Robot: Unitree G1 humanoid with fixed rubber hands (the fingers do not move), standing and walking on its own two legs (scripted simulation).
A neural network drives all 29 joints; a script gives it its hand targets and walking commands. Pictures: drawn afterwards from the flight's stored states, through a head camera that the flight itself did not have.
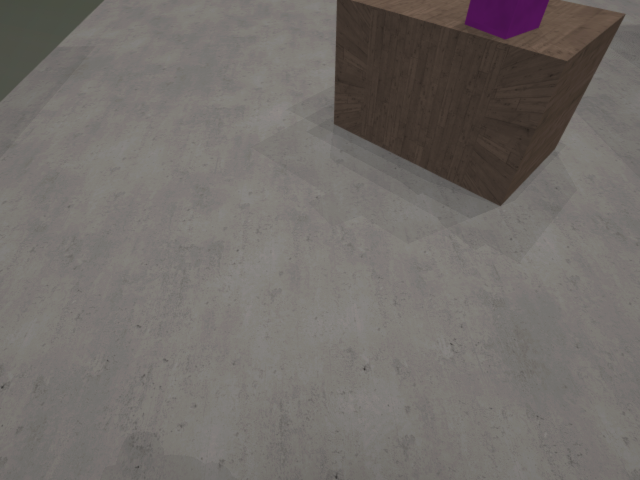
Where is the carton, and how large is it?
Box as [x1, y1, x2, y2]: [465, 0, 548, 38]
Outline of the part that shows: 465,24 497,36 507,38 538,27 548,0 471,0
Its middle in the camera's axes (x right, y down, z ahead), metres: +0.74 -0.97 +1.48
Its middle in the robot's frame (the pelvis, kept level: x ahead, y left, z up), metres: +1.77 -0.72 +0.02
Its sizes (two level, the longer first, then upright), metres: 0.210 0.200 0.250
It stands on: a pedestal, 0.68 m high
